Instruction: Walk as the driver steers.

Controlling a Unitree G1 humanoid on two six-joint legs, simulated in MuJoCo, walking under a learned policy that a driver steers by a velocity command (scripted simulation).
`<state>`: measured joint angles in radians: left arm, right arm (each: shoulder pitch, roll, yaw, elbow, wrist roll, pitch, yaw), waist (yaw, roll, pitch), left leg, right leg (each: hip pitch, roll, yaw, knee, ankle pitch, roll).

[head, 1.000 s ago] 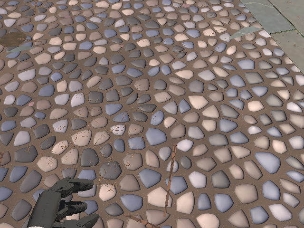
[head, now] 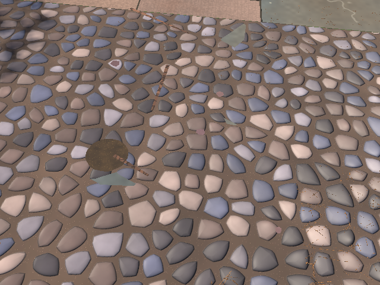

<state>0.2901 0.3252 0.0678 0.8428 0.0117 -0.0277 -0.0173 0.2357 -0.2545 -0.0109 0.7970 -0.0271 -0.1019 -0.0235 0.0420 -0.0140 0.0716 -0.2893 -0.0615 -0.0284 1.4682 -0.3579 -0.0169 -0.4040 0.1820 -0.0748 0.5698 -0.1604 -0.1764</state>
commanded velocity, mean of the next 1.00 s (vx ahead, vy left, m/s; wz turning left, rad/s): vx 0.15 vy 0.00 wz -0.29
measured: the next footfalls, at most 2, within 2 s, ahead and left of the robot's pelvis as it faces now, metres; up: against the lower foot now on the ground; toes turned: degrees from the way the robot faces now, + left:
left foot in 0.30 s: +0.42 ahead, +0.09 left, +0.00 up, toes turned -19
right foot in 0.64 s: +0.25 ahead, -0.06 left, +0.00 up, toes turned -13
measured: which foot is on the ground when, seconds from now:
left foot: up 0.00-0.28, down 0.30-1.00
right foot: down 0.00-0.30, up 0.32-0.62, down 0.64-1.00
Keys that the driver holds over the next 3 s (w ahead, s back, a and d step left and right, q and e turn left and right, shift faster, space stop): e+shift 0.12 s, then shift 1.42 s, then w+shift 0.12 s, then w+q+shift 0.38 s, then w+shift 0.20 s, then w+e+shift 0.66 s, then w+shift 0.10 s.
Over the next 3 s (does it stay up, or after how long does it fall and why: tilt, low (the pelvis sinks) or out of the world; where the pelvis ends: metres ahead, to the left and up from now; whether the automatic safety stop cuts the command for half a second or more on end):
stays up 1.45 0.07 0.02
